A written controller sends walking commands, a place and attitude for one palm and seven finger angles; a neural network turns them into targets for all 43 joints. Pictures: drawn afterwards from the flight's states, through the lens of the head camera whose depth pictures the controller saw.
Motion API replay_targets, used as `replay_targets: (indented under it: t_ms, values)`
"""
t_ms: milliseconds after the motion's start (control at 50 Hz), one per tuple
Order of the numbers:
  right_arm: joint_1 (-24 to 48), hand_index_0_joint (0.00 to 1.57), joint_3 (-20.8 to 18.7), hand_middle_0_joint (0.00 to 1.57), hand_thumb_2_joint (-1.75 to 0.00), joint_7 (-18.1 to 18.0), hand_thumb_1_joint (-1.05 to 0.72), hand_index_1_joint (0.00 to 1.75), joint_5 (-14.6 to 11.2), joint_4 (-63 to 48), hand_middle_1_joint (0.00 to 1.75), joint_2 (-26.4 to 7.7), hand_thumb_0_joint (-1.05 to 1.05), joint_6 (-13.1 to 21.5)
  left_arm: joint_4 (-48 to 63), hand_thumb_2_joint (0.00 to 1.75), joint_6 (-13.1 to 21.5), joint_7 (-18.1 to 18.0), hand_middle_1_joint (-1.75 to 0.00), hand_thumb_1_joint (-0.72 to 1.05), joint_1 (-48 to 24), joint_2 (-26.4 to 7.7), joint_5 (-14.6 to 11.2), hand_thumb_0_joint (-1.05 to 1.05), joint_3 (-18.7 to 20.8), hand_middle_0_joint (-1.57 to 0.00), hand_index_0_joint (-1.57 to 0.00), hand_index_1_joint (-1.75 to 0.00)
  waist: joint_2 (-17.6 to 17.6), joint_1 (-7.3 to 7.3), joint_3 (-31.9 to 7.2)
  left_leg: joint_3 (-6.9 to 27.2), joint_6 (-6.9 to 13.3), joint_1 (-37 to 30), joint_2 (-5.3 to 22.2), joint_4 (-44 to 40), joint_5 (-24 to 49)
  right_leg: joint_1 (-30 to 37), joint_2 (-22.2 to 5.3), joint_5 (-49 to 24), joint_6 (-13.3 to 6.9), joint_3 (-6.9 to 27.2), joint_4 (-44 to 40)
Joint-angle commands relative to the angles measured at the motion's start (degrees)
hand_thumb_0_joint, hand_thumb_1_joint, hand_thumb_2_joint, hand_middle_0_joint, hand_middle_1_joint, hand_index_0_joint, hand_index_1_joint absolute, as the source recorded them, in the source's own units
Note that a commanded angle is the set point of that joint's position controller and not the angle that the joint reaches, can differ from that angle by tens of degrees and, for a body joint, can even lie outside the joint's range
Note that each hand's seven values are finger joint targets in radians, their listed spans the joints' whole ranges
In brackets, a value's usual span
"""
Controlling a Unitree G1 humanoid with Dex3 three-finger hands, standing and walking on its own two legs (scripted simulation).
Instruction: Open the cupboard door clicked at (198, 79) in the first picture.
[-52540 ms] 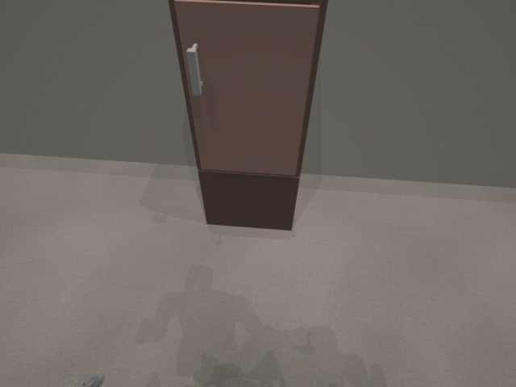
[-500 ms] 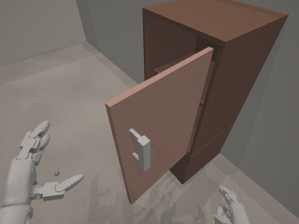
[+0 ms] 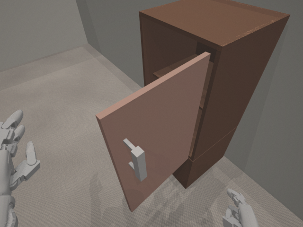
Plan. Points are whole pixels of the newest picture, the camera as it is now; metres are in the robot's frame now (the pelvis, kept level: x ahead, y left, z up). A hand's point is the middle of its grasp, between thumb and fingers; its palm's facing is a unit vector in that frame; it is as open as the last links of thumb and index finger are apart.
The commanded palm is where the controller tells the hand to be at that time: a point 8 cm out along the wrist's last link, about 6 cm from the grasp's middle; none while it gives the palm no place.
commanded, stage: draw the hand back to the body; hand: left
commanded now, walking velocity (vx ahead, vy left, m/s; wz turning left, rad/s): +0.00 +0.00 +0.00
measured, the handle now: (134, 159) +0.28 +0.09 +0.04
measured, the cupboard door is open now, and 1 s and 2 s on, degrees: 95 95 95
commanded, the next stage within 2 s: step back with the hand held close in 0.20 s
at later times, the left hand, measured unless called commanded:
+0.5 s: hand (37, 163) +0.19 +0.25 +0.16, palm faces +0.40 -0.78 -0.47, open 7.4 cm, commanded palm +0.12 +0.29 +0.17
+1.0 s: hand out of the picture +0.08 +0.30 +0.16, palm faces +0.44 -0.74 -0.50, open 7.4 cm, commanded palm +0.01 +0.34 +0.17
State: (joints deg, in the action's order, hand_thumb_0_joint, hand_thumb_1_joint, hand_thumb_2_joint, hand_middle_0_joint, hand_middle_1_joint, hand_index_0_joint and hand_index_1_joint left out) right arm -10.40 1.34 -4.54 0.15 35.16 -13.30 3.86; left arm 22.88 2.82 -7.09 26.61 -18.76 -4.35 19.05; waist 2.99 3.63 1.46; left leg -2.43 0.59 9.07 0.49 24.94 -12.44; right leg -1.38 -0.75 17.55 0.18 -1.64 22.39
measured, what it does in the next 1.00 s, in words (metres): shifts its weight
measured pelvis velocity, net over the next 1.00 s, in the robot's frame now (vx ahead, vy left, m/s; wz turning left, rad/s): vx -0.11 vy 0.03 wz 0.04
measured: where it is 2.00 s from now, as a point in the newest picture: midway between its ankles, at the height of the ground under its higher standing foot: outside the picture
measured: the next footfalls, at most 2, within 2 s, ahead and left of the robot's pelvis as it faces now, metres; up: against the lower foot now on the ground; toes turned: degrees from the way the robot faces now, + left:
left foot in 1.16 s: -0.06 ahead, +0.13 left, +0.00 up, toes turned +2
right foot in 1.54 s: -0.26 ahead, -0.04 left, +0.00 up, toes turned -3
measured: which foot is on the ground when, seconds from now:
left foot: down 0.00-1.00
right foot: down 0.00-1.00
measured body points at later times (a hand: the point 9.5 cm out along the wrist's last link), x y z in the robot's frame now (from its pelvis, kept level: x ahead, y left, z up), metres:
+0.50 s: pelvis -0.02 -0.01 +0.00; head +0.00 -0.03 +0.45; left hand +0.16 +0.29 +0.18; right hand +0.18 -0.24 -0.09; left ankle +0.01 +0.11 -0.74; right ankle -0.06 -0.12 -0.74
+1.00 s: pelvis -0.11 +0.03 -0.02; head -0.08 +0.04 +0.43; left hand +0.05 +0.34 +0.18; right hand +0.07 -0.20 -0.10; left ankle +0.01 +0.11 -0.74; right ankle -0.12 -0.10 -0.74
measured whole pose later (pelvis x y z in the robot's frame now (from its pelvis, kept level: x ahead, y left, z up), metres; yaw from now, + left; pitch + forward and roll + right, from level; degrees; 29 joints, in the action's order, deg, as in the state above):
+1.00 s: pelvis -0.11 +0.03 -0.02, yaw +2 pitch +0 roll -3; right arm -11.5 -0.2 -4.0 -0.5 31.2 -12.0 2.2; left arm 31.1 10.3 -8.3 32.2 -23.7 -2.8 25.8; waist 2.4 0.1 3.2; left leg -1.9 3.2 27.2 0.2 31.5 -7.2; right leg -14.6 2.1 19.1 -0.1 -0.7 32.3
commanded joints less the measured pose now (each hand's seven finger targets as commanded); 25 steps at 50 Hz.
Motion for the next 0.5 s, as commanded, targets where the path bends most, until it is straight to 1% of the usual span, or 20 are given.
replay_targets:
  t_ms: [0, 20, 40, 80, 100, 140, 180, 220, 240, 260, 280, 300, 320, 340, 360, 380, 400, 420, 440, 480]
  values:
    - [6.8, 0.2, -2.5, 0.2, -0.9, -0.8, -0.9, 0.3, 0.0, -9.5, 0.3, -5.7, 0.0, 3.1, 13.6, 0.9, 4.1, -0.6, -0.3, 0.9, -4.5, -11.7, 0.1, 0.0, 6.8, -0.2, -0.2, -0.3, -0.3, 0.47, -7.4, 0.7, 1.1, -8.6, 0.4, -1.9, 15.3, -5.2, 0.9, -19.3, -0.6, -0.3, -3.5]
    - [6.8, 0.2, -2.5, 0.2, -0.9, -0.9, -0.9, 0.3, 0.1, -9.5, 0.3, -5.5, 0.0, 3.2, 13.7, 0.9, 4.3, -0.7, -0.3, 0.9, -4.1, -12.6, 0.0, 0.0, 7.8, -0.2, -0.2, -0.3, -0.9, 0.64, -7.5, 0.5, 1.1, -8.4, 0.2, -1.6, 15.3, -5.1, 0.8, -19.9, -0.5, -0.3, -3.6]
    - [7.0, 0.2, -2.4, 0.2, -0.9, -1.1, -0.9, 0.3, 0.0, -9.4, 0.3, -5.5, 0.0, 3.1, 13.5, 0.9, 4.2, -0.8, -0.3, 0.9, -4.4, -13.1, 0.2, 0.0, 8.0, -0.2, -0.2, -0.3, -0.3, 0.69, -6.9, 0.5, 1.0, -8.0, 0.1, -1.6, 15.3, -4.5, 0.7, -20.3, -0.7, -0.1, -3.8]
    - [7.1, 0.2, -2.2, 0.2, -0.9, -1.1, -0.9, 0.3, 0.0, -9.2, 0.3, -5.1, 0.0, 3.3, 13.2, 0.9, 4.4, -0.7, -0.3, 0.9, -3.6, -12.2, -0.1, 0.0, 7.7, -0.2, -0.2, -0.3, 0.7, 0.46, -5.8, 0.2, 1.0, -8.2, 0.1, -1.6, 14.7, -5.6, 0.7, -19.8, -0.5, -0.3, -4.1]
    - [7.1, 0.2, -2.3, 0.2, -0.9, -1.1, -0.9, 0.3, 0.0, -9.2, 0.3, -5.1, 0.0, 3.3, 13.8, 0.9, 4.5, -0.7, -0.3, 0.9, -3.8, -12.3, 0.0, 0.0, 7.9, -0.2, -0.2, -0.3, 1.7, 0.6, -6.4, 0.2, 1.0, -8.5, 0.0, -1.5, 15.3, -5.4, 0.7, -20.5, -0.6, -0.2, -4.1]
    - [7.0, 0.2, -2.2, 0.2, -0.9, -1.0, -0.9, 0.3, -0.1, -9.0, 0.3, -5.1, 0.0, 3.1, 12.1, 0.9, 4.3, -0.6, -0.3, 0.9, -3.6, -11.4, 0.0, 0.0, 7.0, -0.2, -0.2, -0.3, 1.4, 0.36, -4.9, 0.3, 0.9, -8.1, 0.1, -1.7, 15.0, -5.6, 0.7, -19.9, -0.6, -0.3, -4.4]
    - [7.2, 0.2, -2.4, 0.2, -0.9, -1.1, -0.9, 0.3, -0.2, -8.9, 0.3, -5.1, 0.0, 3.1, 11.2, 0.9, 4.2, -0.4, -0.3, 0.9, -3.5, -10.8, -0.3, 0.0, 6.6, -0.2, -0.2, -0.3, -0.3, 0.12, -3.8, 0.1, 1.1, -8.2, 0.3, -1.9, 13.6, -6.8, 0.8, -18.8, -0.2, -0.2, -4.9]
    - [7.3, 0.2, -2.5, 0.2, -0.9, -1.1, -0.9, 0.3, -0.2, -8.9, 0.3, -5.3, 0.0, 3.1, 10.4, 0.9, 4.4, -0.2, -0.3, 0.9, -3.8, -10.6, -0.4, 0.0, 6.4, -0.2, -0.2, -0.3, -0.9, 0.08, -3.1, -0.1, 1.2, -8.2, 0.2, -2.2, 12.5, -7.3, 0.9, -17.7, -0.1, -0.1, -5.3]
    - [7.4, 0.2, -2.5, 0.2, -0.9, -1.2, -0.9, 0.3, -0.2, -8.7, 0.3, -5.3, 0.0, 2.9, 9.2, 0.9, 4.3, -0.2, -0.3, 0.9, -4.0, -10.6, -0.3, 0.0, 6.3, -0.2, -0.2, -0.3, -1.9, 0.18, -2.3, -0.1, 1.3, -7.7, 0.2, -2.3, 12.2, -7.1, 0.7, -17.5, -0.1, -0.1, -5.6]
    - [7.5, 0.2, -2.6, 0.2, -0.9, -1.1, -0.9, 0.3, -0.2, -8.9, 0.3, -5.3, 0.0, 2.9, 9.7, 0.9, 4.5, -0.1, -0.3, 0.9, -4.1, -10.8, -0.4, 0.0, 6.6, -0.2, -0.2, -0.3, -1.9, 0.2, -3.2, -0.1, 1.3, -8.2, 0.2, -2.4, 11.9, -7.2, 0.7, -17.3, 0.0, 0.1, -5.8]
    - [7.5, 0.2, -2.7, 0.2, -0.9, -1.2, -0.9, 0.3, -0.2, -8.7, 0.3, -5.3, 0.0, 2.9, 9.3, 0.9, 4.7, -0.1, -0.3, 0.9, -4.0, -10.8, -0.5, 0.0, 6.6, -0.2, -0.2, -0.3, -2.8, 0.25, -3.2, -0.1, 1.4, -8.0, 0.2, -2.5, 11.8, -7.0, 0.7, -17.2, 0.1, 0.1, -5.7]
    - [8.2, 0.2, -2.6, 0.2, -0.9, -1.3, -0.9, 0.3, -0.2, -9.0, 0.3, -5.4, 0.0, 3.2, 13.4, 0.9, 5.2, -0.2, -0.3, 0.9, -8.4, -12.4, -0.4, 0.0, 7.2, -0.2, -0.2, -0.3, -0.7, 0.32, -4.8, -0.1, 1.5, -9.0, 0.0, -2.2, 11.9, -6.9, 0.6, -17.5, 0.0, 0.6, -5.9]
    - [6.8, 0.2, -2.6, 0.2, -0.9, -1.1, -0.9, 0.3, -0.4, -10.2, 0.3, -6.2, 0.0, 1.9, 15.4, 0.9, 7.2, -0.6, -0.3, 0.9, -11.8, -20.0, 0.3, 0.0, 14.3, -0.2, -0.2, -0.3, -3.6, -1.93, -0.6, 0.8, 2.2, -6.0, 1.2, 1.4, 11.3, -12.9, -2.3, -23.5, 0.7, 4.1, -8.8]
    - [7.1, 0.2, -2.6, 0.2, -0.9, -1.1, -0.9, 0.3, -0.3, -9.3, 0.3, -5.4, 0.0, 0.9, 13.6, 0.9, 8.0, -0.3, -0.3, 0.9, -11.5, -19.7, 0.7, 0.0, 13.9, -0.2, -0.2, -0.3, -3.8, -1.98, -1.0, 1.4, 2.0, -4.4, 0.9, 2.5, 11.0, -11.6, -3.9, -27.7, 0.6, 4.0, -7.9]
    - [7.9, 0.2, -2.8, 0.2, -0.9, -1.2, -0.9, 0.3, -0.3, -9.3, 0.3, -5.3, 0.0, 0.3, 9.9, 0.9, 7.1, 0.2, -0.3, 0.9, -5.1, -15.7, 0.5, 0.0, 10.7, -0.2, -0.2, -0.3, -6.7, -2.23, -1.6, 1.0, 1.9, -4.8, 1.0, 3.3, 12.5, -11.7, -4.2, -31.5, 1.2, 3.8, -7.0]
    - [7.5, 0.2, -3.1, 0.2, -0.9, -1.0, -0.9, 0.3, -0.3, -10.0, 0.3, -5.7, 0.0, -0.5, 10.3, 0.9, 6.8, 0.4, -0.3, 0.9, -3.2, -14.2, 0.7, 0.0, 9.3, -0.2, -0.2, -0.3, -7.2, -2.3, -3.2, 0.3, 1.8, -4.4, 1.1, 3.6, 14.2, -10.4, -4.3, -34.5, 1.8, 3.0, -5.7]
    - [7.4, 0.2, -3.3, 0.2, -0.9, -0.8, -0.9, 0.3, -0.5, -10.6, 0.3, -5.8, 0.0, -1.1, 10.0, 0.9, 6.5, 0.5, -0.3, 0.9, -1.2, -13.3, 0.7, 0.0, 8.8, -0.2, -0.2, -0.3, -5.0, -2.37, -4.6, -0.2, 1.8, -4.8, 1.3, 3.8, 15.7, -10.1, -4.4, -35.7, 2.2, 2.9, -4.6]
    - [6.8, 0.2, -3.4, 0.2, -0.9, -0.7, -0.9, 0.3, -0.5, -10.9, 0.3, -6.0, 0.0, -1.7, 10.4, 0.9, 6.5, 0.6, -0.3, 0.9, 0.6, -12.7, 0.6, 0.0, 8.5, -0.2, -0.2, -0.3, -3.7, -2.44, -6.4, -0.2, 1.8, -5.1, 1.7, 3.4, 17.9, -9.4, -4.2, -35.5, 2.3, 2.5, -3.5]
    - [7.0, 0.2, -3.7, 0.2, -0.9, -0.7, -0.9, 0.3, -0.6, -11.2, 0.3, -6.1, 0.0, -2.2, 10.7, 0.9, 6.4, 0.5, -0.3, 0.9, 2.3, -12.6, 0.7, 0.0, 8.4, -0.2, -0.2, -0.3, -1.6, -2.39, -7.4, -0.2, 1.8, -5.4, 2.1, 3.3, 20.5, -9.1, -4.1, -35.3, 2.6, 2.0, -2.8]
    - [6.7, 0.2, -3.9, 0.2, -0.9, -0.5, -0.9, 0.3, -0.9, -12.3, 0.3, -6.2, 0.0, -3.1, 13.1, 0.9, 6.2, 0.3, -0.3, 0.9, 4.0, -13.4, 0.4, 0.0, 9.2, -0.2, -0.2, -0.3, -0.7, -2.48, -9.7, -0.2, 1.6, -6.0, 3.0, 3.0, 22.2, -9.5, -3.6, -32.5, 2.3, 2.1, -1.9]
